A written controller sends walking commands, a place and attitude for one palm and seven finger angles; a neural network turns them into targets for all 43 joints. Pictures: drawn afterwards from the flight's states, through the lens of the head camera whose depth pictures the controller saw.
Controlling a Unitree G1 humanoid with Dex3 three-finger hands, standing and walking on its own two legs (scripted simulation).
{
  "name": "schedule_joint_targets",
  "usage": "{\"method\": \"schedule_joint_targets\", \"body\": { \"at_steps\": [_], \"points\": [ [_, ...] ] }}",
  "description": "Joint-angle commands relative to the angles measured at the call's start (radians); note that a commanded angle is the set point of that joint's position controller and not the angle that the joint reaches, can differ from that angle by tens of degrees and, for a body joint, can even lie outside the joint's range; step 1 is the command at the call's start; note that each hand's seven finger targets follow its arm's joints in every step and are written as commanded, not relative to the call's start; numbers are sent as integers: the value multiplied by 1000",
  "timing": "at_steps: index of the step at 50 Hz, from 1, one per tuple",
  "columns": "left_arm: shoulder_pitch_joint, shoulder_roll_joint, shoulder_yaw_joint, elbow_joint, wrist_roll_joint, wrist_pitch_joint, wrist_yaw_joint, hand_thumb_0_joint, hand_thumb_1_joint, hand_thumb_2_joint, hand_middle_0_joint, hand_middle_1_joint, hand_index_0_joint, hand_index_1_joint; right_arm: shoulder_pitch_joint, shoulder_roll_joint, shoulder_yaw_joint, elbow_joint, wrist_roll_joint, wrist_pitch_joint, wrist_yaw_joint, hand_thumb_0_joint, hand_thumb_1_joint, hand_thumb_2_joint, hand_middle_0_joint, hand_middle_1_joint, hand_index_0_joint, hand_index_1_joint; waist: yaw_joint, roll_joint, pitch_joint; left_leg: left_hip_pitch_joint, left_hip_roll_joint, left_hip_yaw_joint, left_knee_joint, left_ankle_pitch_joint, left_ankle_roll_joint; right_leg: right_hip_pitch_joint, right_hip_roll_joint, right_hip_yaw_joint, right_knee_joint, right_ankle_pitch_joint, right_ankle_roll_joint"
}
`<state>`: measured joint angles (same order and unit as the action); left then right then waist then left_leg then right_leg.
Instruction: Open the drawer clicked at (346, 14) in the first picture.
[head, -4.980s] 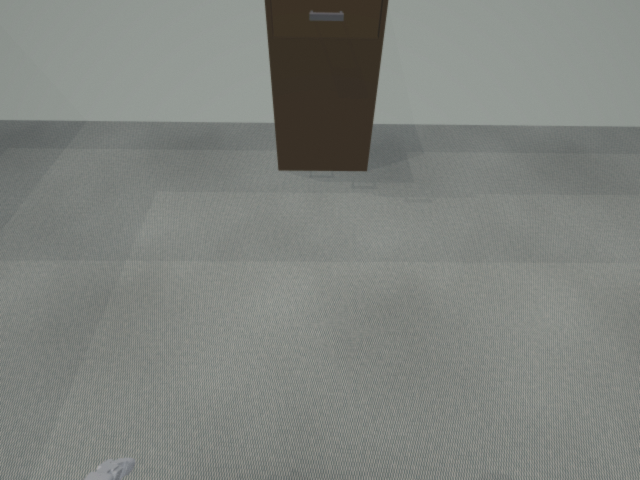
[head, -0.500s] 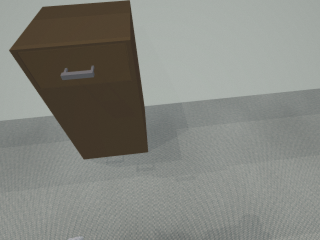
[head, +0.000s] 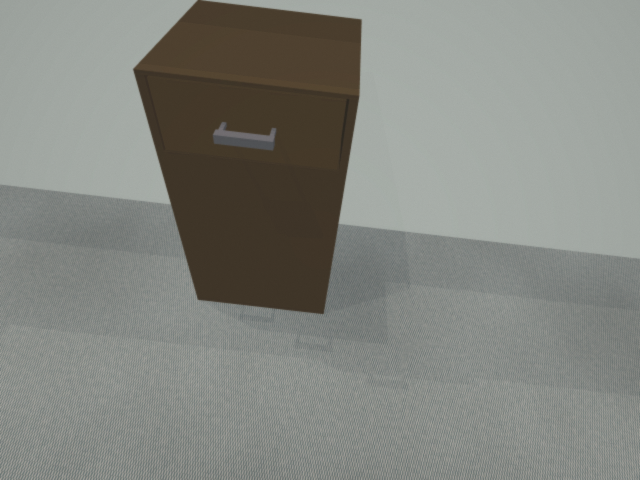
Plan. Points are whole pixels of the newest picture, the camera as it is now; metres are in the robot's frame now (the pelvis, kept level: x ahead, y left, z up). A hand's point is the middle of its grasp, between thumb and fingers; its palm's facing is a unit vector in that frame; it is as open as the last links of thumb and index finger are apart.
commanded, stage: take the last steps up to it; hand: left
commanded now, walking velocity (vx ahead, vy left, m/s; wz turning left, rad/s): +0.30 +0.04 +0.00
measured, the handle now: (246, 134) +0.77 +0.24 -0.01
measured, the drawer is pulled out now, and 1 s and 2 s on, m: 0.00 0.00 0.00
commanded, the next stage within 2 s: come to a stop and stand still in 0.62 s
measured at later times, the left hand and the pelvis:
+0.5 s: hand (239, 389) +0.28 +0.15 -0.17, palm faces +0.00 -0.99 -0.17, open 7.4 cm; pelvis +0.16 -0.02 -0.02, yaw +1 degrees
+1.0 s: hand (207, 405) +0.26 +0.20 -0.18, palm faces +0.06 -0.98 -0.16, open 7.4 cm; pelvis +0.27 +0.02 +0.00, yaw -1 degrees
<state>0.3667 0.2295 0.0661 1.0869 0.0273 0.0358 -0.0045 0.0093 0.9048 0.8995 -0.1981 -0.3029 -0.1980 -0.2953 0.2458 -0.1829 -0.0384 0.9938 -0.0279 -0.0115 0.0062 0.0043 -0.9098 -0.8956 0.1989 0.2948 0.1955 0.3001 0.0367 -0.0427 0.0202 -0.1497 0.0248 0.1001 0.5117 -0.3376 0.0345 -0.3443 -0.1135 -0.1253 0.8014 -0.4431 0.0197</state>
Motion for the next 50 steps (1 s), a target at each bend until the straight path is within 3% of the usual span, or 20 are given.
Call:
{"method": "schedule_joint_targets", "body": {
  "at_steps": [1, 6, 16, 18, 20, 21, 22, 23, 25, 27, 30, 36, 39, 40, 41, 42, 43, 46, 48, 50],
  "points": [
    [-173, 37, -3, -112, 3, -54, -16, 0, 900, 900, -200, -300, -200, -300, 110, -127, -17, 15, 8, -22, -29, 0, -900, -900, 200, 300, 200, 300, -66, 198, 156, 66, 262, -298, -372, -17, 129, -348, -25, 70, 265, 101, -7],
    [-142, 25, -8, -84, -3, -49, -11, 0, 900, 900, -200, -300, -200, -300, 190, -102, -9, 58, 18, -54, -37, 0, -900, -900, 200, 300, 200, 300, -45, 118, 105, 164, 216, -181, -337, 429, 132, -346, -11, 60, 269, 208, 17],
    [-339, -17, -10, -171, -11, -60, -13, 0, 900, 900, -200, -300, -200, -300, 293, -74, -12, 142, 0, -61, -44, 0, -900, -900, 200, 300, 200, 300, -86, 120, 170, 174, 250, -148, -277, 562, 141, -255, 18, 30, -72, 196, -30],
    [-260, -12, -6, -154, -11, -68, -11, 0, 900, 900, -200, -300, -200, -300, 275, -92, -12, 146, 2, -60, -46, 0, -900, -900, 200, 300, 200, 300, -42, 132, 130, 158, 236, -110, -172, 772, 124, -105, 66, -4, -145, 174, -56],
    [-10, 35, 12, -79, -2, -89, -4, 0, 900, 900, -200, -300, -200, -300, 256, -101, -16, 145, 16, -62, -42, 0, -900, -900, 200, 300, 200, 300, 64, 61, -23, 57, 168, -62, 130, 797, 68, 258, 89, 5, -266, 299, -79],
    [134, 124, 35, -40, 6, -104, 9, 0, 900, 900, -200, -300, -200, -300, 278, -69, -14, 124, 27, -64, -30, 0, -900, -900, 200, 300, 200, 300, 109, -110, -161, -158, 72, -9, 414, 465, 22, 522, -119, 264, -306, 370, -152],
    [192, 196, 49, -19, -9, -103, 14, 0, 900, 900, -200, -300, -200, -300, 309, -38, -11, 100, 29, -66, -30, 0, -900, -900, 200, 300, 200, 300, 78, -227, -243, -330, -55, -19, 723, -202, -14, 609, -356, 620, -432, 568, -263],
    [134, 184, 46, -33, -23, -95, 18, 0, 900, 900, -200, -300, -200, -300, 244, -54, -16, 93, 30, -58, -33, 0, -900, -900, 200, 300, 200, 300, 75, -84, -165, -375, -3, -114, 826, -213, 2, 524, -354, 592, -480, 501, -293],
    [-30, 110, 23, -70, -20, -97, 23, 0, 900, 900, -200, -300, -200, -300, 153, -21, -17, 81, 21, -44, -23, 0, -900, -900, 200, 300, 200, 300, 19, 18, 0, -392, 71, -130, 829, -74, -3, 228, -297, 478, -547, 282, -239],
    [-133, 36, 0, -92, -14, -99, 27, 0, 900, 900, -200, -300, -200, -300, 181, 13, -13, 90, 9, -16, -16, 0, -900, -900, 200, 300, 200, 300, -52, 34, 72, -307, 101, -124, 734, 4, -11, 11, -221, 298, -612, 207, -189],
    [-140, 24, -9, -84, -7, -102, 24, 0, 900, 900, -200, -300, -200, -300, 220, 24, -9, 94, 4, 7, -11, 0, -900, -900, 200, 300, 200, 300, -89, -62, 64, -248, 99, -71, 549, 37, -42, -46, -159, 157, -641, 250, -165],
    [-67, 72, 4, -54, -1, -98, 17, 0, 900, 900, -200, -300, -200, -300, 69, 12, -8, 29, 9, -14, 0, 0, -900, -900, 200, 300, 200, 300, -32, -74, 16, -215, 71, -26, 207, 56, -58, 98, -158, 169, -580, 328, -185],
    [-99, 48, -11, -42, -13, -78, 27, 0, 900, 900, -200, -300, -200, -300, 82, -3, 6, 55, 12, -25, -15, 0, -900, -900, 200, 300, 200, 300, -56, -49, -14, -29, 45, -34, -46, 245, -76, 98, -84, 97, -441, 462, -120],
    [-66, 20, -22, -36, -16, -71, 30, 0, 900, 900, -200, -300, -200, -300, 102, -37, 6, 66, 12, -35, -20, 0, -900, -900, 200, 300, 200, 300, -49, 39, -51, 58, 84, -69, -101, 429, -71, 93, -33, 78, -365, 440, -76],
    [-29, -10, -31, -33, -20, -62, 33, 0, 900, 900, -200, -300, -200, -300, 104, -89, -1, 61, 13, -40, -27, 0, -900, -900, 200, 300, 200, 300, -35, 164, -72, 88, 196, -167, -106, 648, -30, 66, 15, 62, -318, 277, -36],
    [3, -25, -36, -21, -24, -53, 40, 0, 900, 900, -200, -300, -200, -300, 78, -125, -3, 56, 14, -31, -33, 0, -900, -900, 200, 300, 200, 300, -20, 215, -64, 49, 275, -214, -124, 746, 27, 96, 34, 41, -313, 125, -11],
    [13, -24, -39, -12, -19, -45, 44, 0, 900, 900, -200, -300, -200, -300, 39, -129, -5, 49, 14, -17, -38, 0, -900, -900, 200, 300, 200, 300, -16, 161, -5, -20, 283, -194, -147, 676, 48, 120, 43, 46, -310, 77, -7],
    [1, 21, -32, -20, -18, -15, 41, 0, 900, 900, -200, -300, -200, -300, 31, -140, -13, 46, 21, -4, -62, 0, -900, -900, 200, 300, 200, 300, -38, 284, 11, 32, 319, -238, -190, 964, 97, 37, 53, 61, -105, -24, 4],
    [-9, 39, -19, -40, -11, 2, 42, 0, 900, 900, -200, -300, -200, -300, 57, -170, -30, 45, 17, 8, -77, 0, -900, -900, 200, 300, 200, 300, -57, 226, -41, 90, 374, -247, -157, 1087, 149, -39, 54, 117, 105, -124, 2],
    [-21, 36, -4, -59, -7, 8, 40, 0, 900, 900, -200, -300, -200, -300, 30, -178, -45, 29, 11, 21, -80, 0, -900, -900, 200, 300, 200, 300, -61, 178, -86, 143, 371, -208, -121, 1069, 168, -115, 65, 144, 226, -109, 5]
  ]
}}
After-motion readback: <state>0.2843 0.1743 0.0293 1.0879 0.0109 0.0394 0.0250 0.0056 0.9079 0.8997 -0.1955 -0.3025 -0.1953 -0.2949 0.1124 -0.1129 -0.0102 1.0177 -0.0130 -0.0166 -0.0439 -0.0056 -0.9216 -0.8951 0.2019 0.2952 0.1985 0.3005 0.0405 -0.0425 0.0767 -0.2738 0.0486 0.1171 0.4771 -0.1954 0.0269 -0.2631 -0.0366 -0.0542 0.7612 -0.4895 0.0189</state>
